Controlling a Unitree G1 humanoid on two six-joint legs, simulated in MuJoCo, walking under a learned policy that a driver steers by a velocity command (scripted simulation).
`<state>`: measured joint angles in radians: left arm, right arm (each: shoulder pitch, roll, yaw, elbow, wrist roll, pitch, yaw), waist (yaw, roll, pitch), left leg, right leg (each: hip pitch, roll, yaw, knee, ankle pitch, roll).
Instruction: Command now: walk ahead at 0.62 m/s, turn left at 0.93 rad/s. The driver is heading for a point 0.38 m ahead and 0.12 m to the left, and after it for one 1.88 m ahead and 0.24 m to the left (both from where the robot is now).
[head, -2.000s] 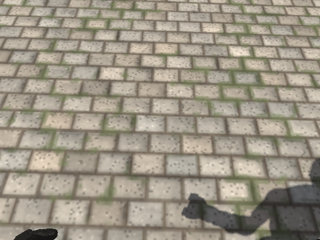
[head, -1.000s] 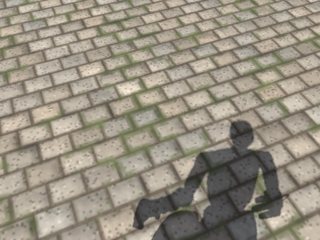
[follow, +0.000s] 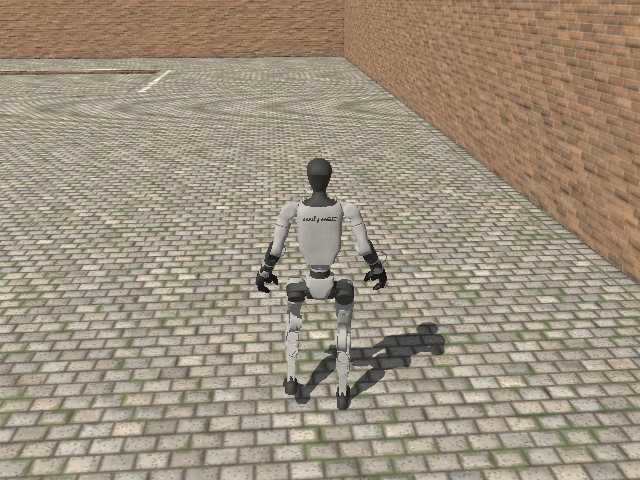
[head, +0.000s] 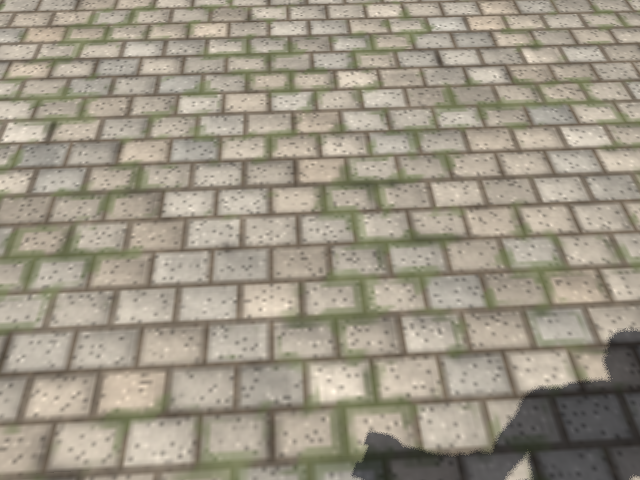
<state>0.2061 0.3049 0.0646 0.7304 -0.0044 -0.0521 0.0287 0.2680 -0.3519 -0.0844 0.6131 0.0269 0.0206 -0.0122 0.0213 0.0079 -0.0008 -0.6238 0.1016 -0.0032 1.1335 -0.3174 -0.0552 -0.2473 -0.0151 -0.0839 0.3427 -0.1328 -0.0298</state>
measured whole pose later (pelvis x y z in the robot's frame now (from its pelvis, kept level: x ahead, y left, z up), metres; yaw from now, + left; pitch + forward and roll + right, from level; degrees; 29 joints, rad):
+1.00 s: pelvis +0.66 +0.35 -0.01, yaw +20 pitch +2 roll -1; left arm 0.57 0.27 0.07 0.90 -0.01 -0.06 -0.02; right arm -0.06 -0.26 0.06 0.59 -0.04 -0.08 0.05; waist 0.15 0.01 0.02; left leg -0.64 0.08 -0.08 0.61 0.02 -0.03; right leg 0.05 0.13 0.20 0.26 -0.32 -0.10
